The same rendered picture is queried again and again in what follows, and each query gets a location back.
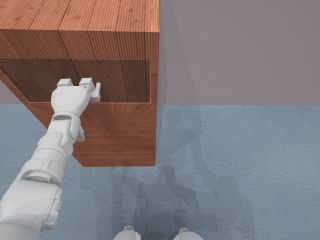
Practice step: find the robot left upper arm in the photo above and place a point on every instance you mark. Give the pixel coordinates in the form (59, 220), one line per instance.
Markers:
(31, 208)

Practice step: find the left robot forearm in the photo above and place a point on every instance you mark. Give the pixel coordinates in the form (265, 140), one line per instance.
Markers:
(50, 157)

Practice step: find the left robot thigh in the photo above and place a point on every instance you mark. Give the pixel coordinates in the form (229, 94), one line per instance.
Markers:
(128, 235)

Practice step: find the drawer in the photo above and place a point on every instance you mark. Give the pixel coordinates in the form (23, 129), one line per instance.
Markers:
(123, 80)

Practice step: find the robot left hand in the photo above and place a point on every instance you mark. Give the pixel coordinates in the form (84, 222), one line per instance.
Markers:
(72, 99)

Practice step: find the handle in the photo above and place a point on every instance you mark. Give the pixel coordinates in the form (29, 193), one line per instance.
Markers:
(95, 95)

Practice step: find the left robot shin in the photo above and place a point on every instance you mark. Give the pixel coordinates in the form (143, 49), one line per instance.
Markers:
(127, 228)

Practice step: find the cabinet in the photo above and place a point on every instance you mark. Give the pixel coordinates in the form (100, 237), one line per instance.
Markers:
(116, 134)

